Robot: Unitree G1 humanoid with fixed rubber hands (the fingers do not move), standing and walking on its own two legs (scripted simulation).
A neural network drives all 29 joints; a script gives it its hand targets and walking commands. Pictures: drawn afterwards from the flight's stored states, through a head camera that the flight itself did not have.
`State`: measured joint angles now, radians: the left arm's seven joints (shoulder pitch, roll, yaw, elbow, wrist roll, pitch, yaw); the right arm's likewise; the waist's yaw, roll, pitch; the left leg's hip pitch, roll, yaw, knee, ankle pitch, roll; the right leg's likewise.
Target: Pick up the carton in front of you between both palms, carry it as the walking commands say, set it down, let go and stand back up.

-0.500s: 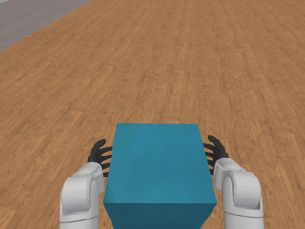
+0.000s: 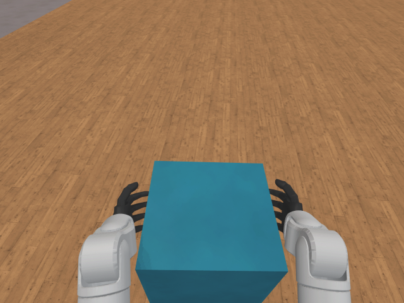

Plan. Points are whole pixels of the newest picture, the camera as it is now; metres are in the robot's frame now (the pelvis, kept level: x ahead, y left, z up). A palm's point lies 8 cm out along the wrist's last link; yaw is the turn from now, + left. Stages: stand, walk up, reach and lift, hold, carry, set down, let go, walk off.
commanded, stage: carry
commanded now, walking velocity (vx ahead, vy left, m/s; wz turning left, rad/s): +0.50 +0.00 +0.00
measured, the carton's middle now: (206, 240) +0.26 +0.00 +0.01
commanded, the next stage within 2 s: none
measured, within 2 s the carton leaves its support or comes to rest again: neither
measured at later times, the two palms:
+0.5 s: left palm (152, 125) +0.54 +0.13 +0.08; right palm (263, 120) +0.56 -0.17 +0.08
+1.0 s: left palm (157, 106) +0.64 +0.12 +0.07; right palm (259, 106) +0.64 -0.18 +0.07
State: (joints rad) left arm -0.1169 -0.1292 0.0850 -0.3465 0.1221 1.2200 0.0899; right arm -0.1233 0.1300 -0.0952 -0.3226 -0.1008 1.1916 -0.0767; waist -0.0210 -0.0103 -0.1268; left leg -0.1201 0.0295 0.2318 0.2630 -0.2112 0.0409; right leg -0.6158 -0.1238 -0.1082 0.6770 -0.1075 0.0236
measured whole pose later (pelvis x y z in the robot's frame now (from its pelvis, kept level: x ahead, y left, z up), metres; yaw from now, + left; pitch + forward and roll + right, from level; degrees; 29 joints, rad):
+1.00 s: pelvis +0.38 -0.02 -0.02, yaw +0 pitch +4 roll +1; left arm -0.15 -0.13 0.10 -0.33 0.12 1.22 0.09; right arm -0.16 0.13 -0.11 -0.32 -0.12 1.21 -0.07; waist -0.01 0.00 -0.12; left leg -0.35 0.06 0.21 0.55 -0.24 0.03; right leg -0.13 -0.07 -0.17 0.51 -0.39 0.03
